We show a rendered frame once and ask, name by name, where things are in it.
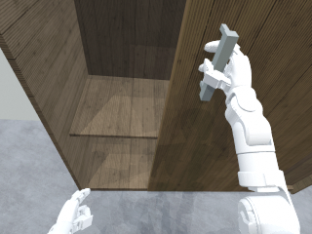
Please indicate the left robot forearm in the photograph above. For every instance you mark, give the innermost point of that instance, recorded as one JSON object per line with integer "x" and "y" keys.
{"x": 62, "y": 227}

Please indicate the left robot hand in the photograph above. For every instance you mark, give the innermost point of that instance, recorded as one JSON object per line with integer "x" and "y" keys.
{"x": 79, "y": 217}

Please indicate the wardrobe door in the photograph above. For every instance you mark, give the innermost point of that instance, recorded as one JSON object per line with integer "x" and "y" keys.
{"x": 195, "y": 149}
{"x": 299, "y": 170}

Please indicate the handle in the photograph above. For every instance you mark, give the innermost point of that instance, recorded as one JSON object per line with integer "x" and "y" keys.
{"x": 222, "y": 55}

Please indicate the right robot forearm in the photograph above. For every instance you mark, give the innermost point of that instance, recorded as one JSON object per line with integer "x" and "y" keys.
{"x": 254, "y": 145}

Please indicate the right robot upper arm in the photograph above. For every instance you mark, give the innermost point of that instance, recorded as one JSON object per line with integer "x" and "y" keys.
{"x": 266, "y": 215}

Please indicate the right robot hand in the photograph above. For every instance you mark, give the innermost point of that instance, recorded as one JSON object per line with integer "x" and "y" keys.
{"x": 237, "y": 73}

